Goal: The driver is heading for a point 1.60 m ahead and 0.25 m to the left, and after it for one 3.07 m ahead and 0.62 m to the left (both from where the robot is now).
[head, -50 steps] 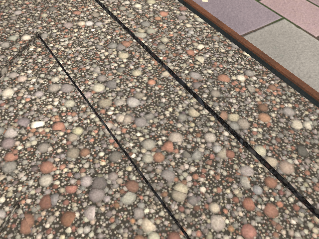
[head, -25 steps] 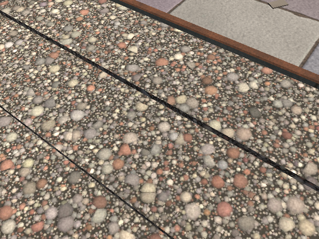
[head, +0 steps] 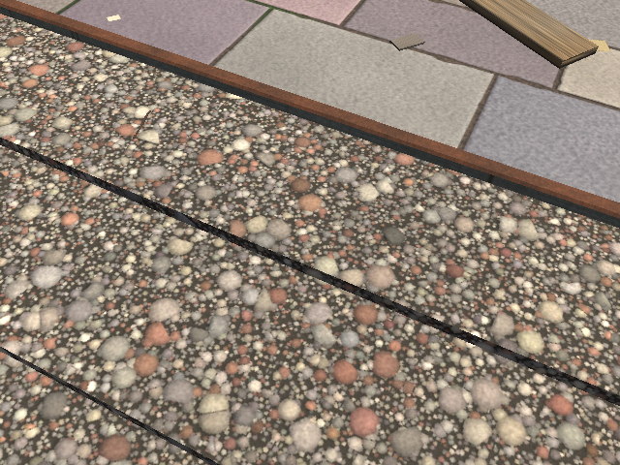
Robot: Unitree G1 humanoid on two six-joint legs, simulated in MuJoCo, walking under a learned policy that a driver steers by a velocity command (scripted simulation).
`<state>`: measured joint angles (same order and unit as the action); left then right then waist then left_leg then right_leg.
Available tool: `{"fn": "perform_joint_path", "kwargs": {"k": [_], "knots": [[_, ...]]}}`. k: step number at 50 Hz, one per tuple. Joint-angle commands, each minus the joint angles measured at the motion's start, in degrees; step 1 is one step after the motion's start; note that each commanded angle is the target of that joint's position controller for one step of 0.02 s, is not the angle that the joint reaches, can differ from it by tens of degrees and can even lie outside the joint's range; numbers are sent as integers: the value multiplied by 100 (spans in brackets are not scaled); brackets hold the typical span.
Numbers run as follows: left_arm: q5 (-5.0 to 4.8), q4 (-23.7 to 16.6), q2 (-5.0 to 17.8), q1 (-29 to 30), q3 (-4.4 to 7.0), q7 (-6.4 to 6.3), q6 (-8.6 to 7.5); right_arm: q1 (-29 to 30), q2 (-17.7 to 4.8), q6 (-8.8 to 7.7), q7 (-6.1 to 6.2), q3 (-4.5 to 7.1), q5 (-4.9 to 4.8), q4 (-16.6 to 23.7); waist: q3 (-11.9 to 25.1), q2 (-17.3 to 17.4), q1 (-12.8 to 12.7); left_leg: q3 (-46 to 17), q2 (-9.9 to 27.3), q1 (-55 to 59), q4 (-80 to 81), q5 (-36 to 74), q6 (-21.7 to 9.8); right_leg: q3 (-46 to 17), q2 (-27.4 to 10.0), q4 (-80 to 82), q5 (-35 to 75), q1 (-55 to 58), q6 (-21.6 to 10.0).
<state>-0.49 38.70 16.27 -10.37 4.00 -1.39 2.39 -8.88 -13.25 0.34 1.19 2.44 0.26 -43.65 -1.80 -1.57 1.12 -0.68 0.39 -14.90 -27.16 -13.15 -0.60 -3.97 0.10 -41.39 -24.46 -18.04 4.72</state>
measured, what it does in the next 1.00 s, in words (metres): walks ahead: right foot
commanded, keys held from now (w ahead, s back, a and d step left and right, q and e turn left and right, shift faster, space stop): no key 0.52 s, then w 0.48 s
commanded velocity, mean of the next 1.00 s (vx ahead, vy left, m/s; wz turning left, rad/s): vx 0.14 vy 0.00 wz -0.03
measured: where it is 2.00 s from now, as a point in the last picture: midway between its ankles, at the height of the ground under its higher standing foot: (304, 366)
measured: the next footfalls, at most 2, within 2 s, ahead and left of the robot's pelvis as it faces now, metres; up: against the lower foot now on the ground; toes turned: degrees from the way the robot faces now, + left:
right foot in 0.04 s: +0.02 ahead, -0.14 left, +0.00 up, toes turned +3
right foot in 1.20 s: +0.41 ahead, -0.13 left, +0.04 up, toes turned -3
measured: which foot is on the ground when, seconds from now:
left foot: down 0.00-1.00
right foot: up 0.00-0.02, down 0.04-0.74, up 0.76-1.00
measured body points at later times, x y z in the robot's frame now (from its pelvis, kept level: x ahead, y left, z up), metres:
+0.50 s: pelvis -0.01 -0.03 +0.00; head +0.00 -0.03 +0.45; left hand +0.11 +0.21 -0.12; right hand +0.07 -0.30 -0.13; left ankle +0.01 +0.12 -0.74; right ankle -0.02 -0.14 -0.74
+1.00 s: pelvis +0.11 +0.01 +0.01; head +0.12 +0.03 +0.46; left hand +0.27 +0.27 -0.11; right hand +0.05 -0.24 -0.13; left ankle +0.02 +0.10 -0.74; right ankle +0.19 -0.15 -0.66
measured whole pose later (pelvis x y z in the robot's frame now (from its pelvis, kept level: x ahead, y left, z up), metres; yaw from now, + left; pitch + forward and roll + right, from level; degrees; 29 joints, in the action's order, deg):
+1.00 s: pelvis +0.11 +0.01 +0.01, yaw +0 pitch +1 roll -1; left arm -1.0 45.8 16.4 -9.2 3.2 0.9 -4.2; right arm -25.2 -12.0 -4.7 -0.5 0.9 0.3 -58.9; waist 0.2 -2.1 4.2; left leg 1.4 -1.6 1.0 -12.4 -14.4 -3.0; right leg 0.4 -5.2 -57.0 -9.2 -36.4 -0.6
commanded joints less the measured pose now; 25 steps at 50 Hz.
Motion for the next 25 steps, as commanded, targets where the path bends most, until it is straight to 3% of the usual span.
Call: {"fn": "perform_joint_path", "kwargs": {"k": [1,2,3,4,5,6,8,10,18,25], "knots": [[-11,-257,361,-66,65,19,-109,8,-973,-20,3,202,-111,242,544,1149,-83,-988,1007,646,409,2002,-972,404,112,2103,1243,670,-159],[54,-248,518,-92,75,1,-116,-194,-924,-76,-12,176,-116,169,568,963,-42,-994,949,346,419,1695,-701,82,-77,2311,1851,1157,-320],[113,-289,843,-189,119,-50,-111,-235,-809,-168,-56,122,18,192,758,338,53,-700,707,-50,105,1184,-358,-491,-657,2032,3141,1676,-531],[145,-166,883,-43,126,-25,-109,-398,-535,-237,-88,68,79,174,792,-704,354,-141,233,117,241,106,-16,-585,-816,1767,2666,1148,-900],[149,-268,462,135,36,43,-148,-11,-679,-242,-84,61,153,150,637,-499,98,-84,195,387,163,128,199,-578,-680,1901,1824,737,-978],[206,-215,307,126,-18,68,-187,184,-714,-231,-85,80,129,143,492,-377,34,-60,168,412,139,248,244,-515,-566,1971,1331,574,-874],[199,-154,423,103,-5,70,-273,198,-709,-160,-28,82,71,80,214,-346,10,-81,182,374,97,420,187,-446,-451,2012,1181,343,-729],[172,-64,369,-37,-43,49,-332,111,-700,-130,0,83,50,-2,119,-326,24,-113,209,382,133,457,149,-406,-414,1991,1201,257,-684],[150,130,295,-136,-105,23,-367,-44,-693,-121,47,89,29,-431,83,19,0,-124,225,420,188,542,229,-339,-311,1961,1171,282,-699],[131,411,255,-226,-126,27,-375,-151,-743,-115,93,91,7,-807,140,108,-5,-136,245,482,206,687,232,-224,-221,1928,1450,394,-694]]}}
